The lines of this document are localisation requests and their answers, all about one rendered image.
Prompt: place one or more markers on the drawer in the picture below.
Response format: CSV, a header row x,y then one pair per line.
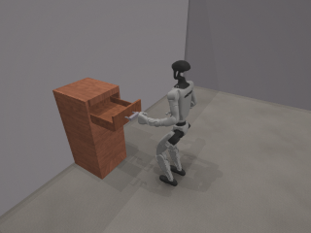
x,y
110,113

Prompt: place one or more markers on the handle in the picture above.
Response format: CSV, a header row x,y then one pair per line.
x,y
135,115

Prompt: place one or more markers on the left robot shin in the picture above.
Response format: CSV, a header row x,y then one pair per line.
x,y
165,166

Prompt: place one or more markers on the right robot upper arm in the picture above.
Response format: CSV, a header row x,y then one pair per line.
x,y
193,100

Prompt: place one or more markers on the cabinet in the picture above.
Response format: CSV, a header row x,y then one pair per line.
x,y
94,148

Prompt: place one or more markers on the robot shin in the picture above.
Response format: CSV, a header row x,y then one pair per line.
x,y
175,155
165,166

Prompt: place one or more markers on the left robot upper arm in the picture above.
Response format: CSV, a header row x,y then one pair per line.
x,y
173,97

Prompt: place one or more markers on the left robot forearm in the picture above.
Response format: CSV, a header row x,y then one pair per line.
x,y
161,122

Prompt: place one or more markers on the right robot shin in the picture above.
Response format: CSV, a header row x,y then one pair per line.
x,y
175,155

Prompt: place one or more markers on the left robot hand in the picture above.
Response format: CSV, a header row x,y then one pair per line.
x,y
142,118

